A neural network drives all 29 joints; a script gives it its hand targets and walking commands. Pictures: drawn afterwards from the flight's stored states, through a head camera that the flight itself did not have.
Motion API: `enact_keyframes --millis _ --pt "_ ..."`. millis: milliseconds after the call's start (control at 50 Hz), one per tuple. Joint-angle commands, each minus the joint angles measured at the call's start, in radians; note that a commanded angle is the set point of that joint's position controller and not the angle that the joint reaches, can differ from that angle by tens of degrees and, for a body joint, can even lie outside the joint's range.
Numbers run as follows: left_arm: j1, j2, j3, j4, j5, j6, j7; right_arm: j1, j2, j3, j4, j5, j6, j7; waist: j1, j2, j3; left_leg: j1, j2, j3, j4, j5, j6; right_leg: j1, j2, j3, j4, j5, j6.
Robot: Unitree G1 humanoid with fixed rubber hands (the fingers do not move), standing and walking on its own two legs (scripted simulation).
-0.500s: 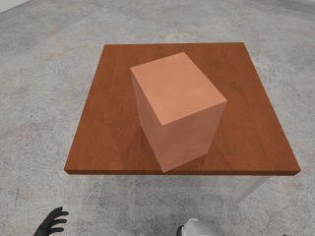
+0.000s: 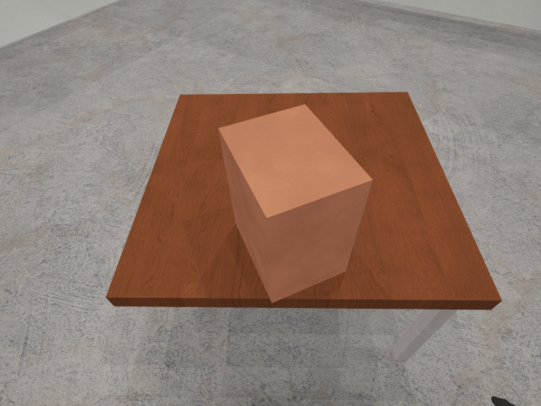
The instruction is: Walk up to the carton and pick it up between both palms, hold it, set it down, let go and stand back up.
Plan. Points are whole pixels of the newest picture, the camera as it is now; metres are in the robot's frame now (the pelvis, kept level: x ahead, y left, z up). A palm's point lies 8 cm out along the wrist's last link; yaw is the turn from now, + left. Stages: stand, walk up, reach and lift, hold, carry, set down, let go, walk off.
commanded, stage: walk up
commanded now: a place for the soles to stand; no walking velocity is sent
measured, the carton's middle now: (287, 206) +0.49 -0.01 -0.04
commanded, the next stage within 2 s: reach and lift in 1.16 s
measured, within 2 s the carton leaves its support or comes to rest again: neither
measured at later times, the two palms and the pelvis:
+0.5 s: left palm out of the picture +0.12 +0.32 -0.08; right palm out of the picture +0.09 -0.30 -0.09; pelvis +0.01 +0.01 +0.02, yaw -1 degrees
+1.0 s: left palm out of the picture +0.11 +0.31 -0.08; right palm out of the picture +0.12 -0.30 -0.08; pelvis +0.02 +0.00 +0.03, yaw -1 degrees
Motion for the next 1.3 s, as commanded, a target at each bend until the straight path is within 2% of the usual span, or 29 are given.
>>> enact_keyframes --millis 0,20,40,60,80,120,140,160,220,260,280,320,400,440,480,500,600,720,820,840,1020,1060,1100,1140,1160,1180,1200,1240,1280 --pt "-0.101 0.228 0.048 -0.083 -0.015 -0.03 0.019 0.064 -0.181 -0.053 -0.026 -0.009 -0.038 -0.005 -0.06 -0.123 -0.135 0.179 0.033 -0.042 -0.233 0.391 0.025 -0.048 -0.128 0.117 -0.102 0.385 -0.105" --pt "-0.086 0.207 0.041 -0.092 -0.019 -0.028 0.02 0.047 -0.21 -0.056 -0.029 -0.014 -0.044 -0.006 -0.049 -0.043 -0.153 0.235 0.089 -0.127 -0.27 0.446 0.051 -0.099 -0.088 0.105 -0.049 0.322 -0.081" --pt "-0.077 0.187 0.032 -0.07 -0.019 -0.021 0.016 -0.031 -0.232 -0.058 -0.04 -0.011 -0.048 -0.005 -0.02 -0.012 -0.139 0.208 0.159 -0.229 -0.317 0.352 0.084 -0.117 -0.041 0.061 -0.042 0.218 -0.053" --pt "-0.05 0.206 0.037 -0.055 -0.018 -0.014 0.016 -0.06 -0.241 -0.054 -0.03 -0.004 -0.049 -0.001 -0.002 -0.021 -0.155 0.096 0.186 -0.231 -0.328 0.202 0.117 -0.008 -0.034 0.015 -0.057 0.05 -0.044" --pt "-0.041 0.218 0.043 -0.025 -0.016 -0.013 0.018 -0.094 -0.236 -0.045 -0.027 -0.004 -0.037 0.005 0.014 0.008 -0.115 -0.027 0.158 -0.192 -0.32 0.108 0.098 0.084 -0.036 0.022 -0.129 -0.042 -0.055" --pt "-0.092 0.243 0.039 -0.019 -0.008 -0.02 0.016 -0.124 -0.182 -0.024 -0.022 0.001 -0.022 0.008 -0.005 -0.079 -0.04 -0.027 0.036 -0.067 -0.25 0.09 0.019 -0.02 -0.105 0.194 -0.27 -0.08 -0.094" --pt "-0.103 0.252 0.041 -0.016 -0.005 -0.02 0.016 -0.116 -0.175 -0.02 -0.008 0.0 -0.022 0.009 -0.021 -0.131 -0.038 0.023 -0.001 -0.026 -0.211 0.082 0.006 -0.063 -0.147 0.263 -0.303 -0.083 -0.121" --pt "-0.137 0.261 0.041 -0.023 -0.003 -0.018 0.013 -0.073 -0.161 -0.02 0.017 -0.004 -0.024 0.008 -0.038 -0.132 -0.036 0.061 -0.003 -0.031 -0.222 0.083 -0.002 -0.1 -0.172 0.267 -0.322 -0.132 -0.12" --pt "-0.174 0.208 0.018 -0.013 -0.014 -0.016 0.011 -0.093 -0.19 -0.021 0.047 -0.003 -0.034 0.012 -0.033 -0.017 -0.056 0.121 0.053 -0.115 -0.357 0.111 0.025 -0.089 -0.092 0.143 -0.259 -0.02 -0.075" --pt "-0.157 0.21 0.022 0.009 -0.015 -0.013 0.009 -0.103 -0.187 -0.017 0.064 -0.001 -0.041 0.013 -0.02 -0.041 -0.085 0.08 0.094 -0.157 -0.401 0.111 0.041 0.016 -0.064 0.099 -0.226 0.048 -0.059" --pt "-0.151 0.211 0.023 0.018 -0.015 -0.015 0.008 -0.12 -0.194 -0.014 0.062 -0.001 -0.042 0.014 -0.008 -0.038 -0.107 0.065 0.094 -0.156 -0.406 0.122 0.037 0.065 -0.063 0.089 -0.237 0.05 -0.056" --pt "-0.189 0.212 0.02 0.016 -0.015 -0.017 0.008 -0.137 -0.178 -0.007 0.066 0.002 -0.044 0.013 -0.016 -0.065 -0.109 0.07 0.072 -0.118 -0.394 0.204 0.016 0.087 -0.079 0.094 -0.247 0.138 -0.059" --pt "-0.19 0.2 0.015 0.035 -0.023 -0.016 0.014 -0.138 -0.177 -0.001 0.098 0.003 -0.048 0.007 -0.023 -0.016 -0.156 0.148 0.071 -0.074 -0.377 0.431 0.008 0.137 -0.092 0.075 -0.247 0.327 -0.051" --pt "-0.2 0.197 0.012 0.039 -0.021 -0.007 0.009 -0.121 -0.185 -0.005 0.098 0.002 -0.055 0.002 -0.016 -0.021 -0.17 0.167 0.085 -0.089 -0.394 0.431 0.017 0.147 -0.086 0.071 -0.25 0.304 -0.052" --pt "-0.206 0.191 0.012 0.049 -0.02 -0.003 0.009 -0.128 -0.184 -0.001 0.107 0.003 -0.053 0.0 -0.02 0.023 -0.197 0.199 0.081 -0.07 -0.379 0.46 0.01 0.156 -0.092 0.065 -0.263 0.322 -0.052" --pt "-0.209 0.186 0.009 0.052 -0.025 -0.003 0.008 -0.142 -0.169 0.005 0.108 0.006 -0.051 0.001 -0.019 -0.033 -0.182 0.191 0.087 -0.071 -0.401 0.432 0.012 0.153 -0.087 0.068 -0.279 0.314 -0.046" --pt "-0.234 0.187 0.003 0.074 -0.016 0.001 0.007 -0.158 -0.175 -0.002 0.116 -0.001 -0.045 0.001 -0.026 0.046 -0.142 0.202 0.079 -0.053 -0.432 0.401 0.001 0.141 -0.092 0.071 -0.313 0.3 -0.045" --pt "-0.239 0.186 0.004 0.092 -0.016 0.001 0.005 -0.166 -0.164 0.0 0.139 0.001 -0.041 -0.002 -0.024 -0.035 -0.137 0.241 0.076 -0.041 -0.452 0.428 -0.011 0.139 -0.095 0.07 -0.348 0.325 -0.042" --pt "-0.25 0.182 0.005 0.106 -0.015 0.001 0.005 -0.174 -0.161 -0.001 0.149 -0.004 -0.038 0.002 -0.029 -0.005 -0.139 0.245 0.074 -0.029 -0.467 0.397 -0.018 0.156 -0.099 0.08 -0.373 0.291 -0.042" --pt "-0.228 0.196 0.012 0.105 -0.016 0.004 0.005 -0.188 -0.155 0.003 0.144 -0.005 -0.038 -0.001 -0.012 -0.027 -0.134 0.235 0.073 -0.036 -0.469 0.384 -0.012 0.148 -0.095 0.082 -0.373 0.291 -0.038" --pt "-0.237 0.188 0.01 0.116 -0.015 0.0 0.003 -0.166 -0.142 0.004 0.163 0.0 -0.034 0.003 -0.023 -0.066 -0.154 0.28 0.064 -0.032 -0.474 0.433 -0.016 0.167 -0.101 0.079 -0.399 0.333 -0.034" --pt "-0.221 0.188 0.01 0.117 -0.013 0.004 0.006 -0.171 -0.156 0.002 0.159 -0.006 -0.032 0.002 -0.023 -0.034 -0.142 0.278 0.064 -0.015 -0.474 0.44 -0.022 0.149 -0.095 0.07 -0.397 0.341 -0.034" --pt "-0.216 0.186 0.013 0.112 -0.014 0.006 0.006 -0.167 -0.148 0.006 0.157 -0.005 -0.033 -0.001 -0.02 -0.051 -0.155 0.279 0.066 -0.022 -0.483 0.418 -0.016 0.166 -0.091 0.069 -0.397 0.313 -0.034" --pt "-0.229 0.179 0.009 0.121 -0.015 0.006 0.005 -0.158 -0.148 0.002 0.164 -0.004 -0.032 -0.002 -0.021 -0.023 -0.125 0.267 0.068 -0.028 -0.499 0.398 -0.021 0.15 -0.095 0.071 -0.407 0.279 -0.035" --pt "-0.58 0.118 0.083 -0.23 -0.013 0.188 0.043 -0.509 -0.025 -0.105 0.146 -0.165 -0.17 0.013 -0.035 -0.093 -0.063 0.087 -0.061 0.061 -0.291 0.156 -0.105 -0.01 0.013 -0.111 -0.236 0.018 -0.007" --pt "-0.533 0.103 0.052 -0.329 -0.034 0.296 0.055 -0.41 -0.074 -0.139 0.153 -0.157 -0.166 0.051 -0.063 -0.048 -0.007 0.094 -0.027 0.043 -0.279 0.103 -0.08 -0.033 0.017 -0.113 -0.205 -0.041 -0.041" --pt "-0.52 0.091 0.035 -0.354 -0.031 0.351 0.054 -0.4 -0.092 -0.157 0.141 -0.165 -0.149 0.061 -0.07 -0.078 0.007 0.074 -0.018 0.055 -0.261 0.047 -0.061 -0.046 0.016 -0.124 -0.184 -0.06 -0.043" --pt "-0.461 0.065 0.006 -0.428 -0.009 0.423 0.038 -0.323 -0.122 -0.188 0.112 -0.132 -0.155 0.084 -0.083 -0.011 -0.05 0.147 -0.004 0.04 -0.245 0.108 -0.074 -0.059 0.008 -0.119 -0.164 0.036 -0.057" --pt "-0.377 0.054 -0.006 -0.522 -0.001 0.47 0.037 -0.255 -0.138 -0.191 0.042 -0.091 -0.163 0.085 -0.066 0.009 -0.21 0.247 0.004 0.05 -0.229 0.285 -0.086 -0.001 0.016 -0.14 -0.168 0.202 -0.059"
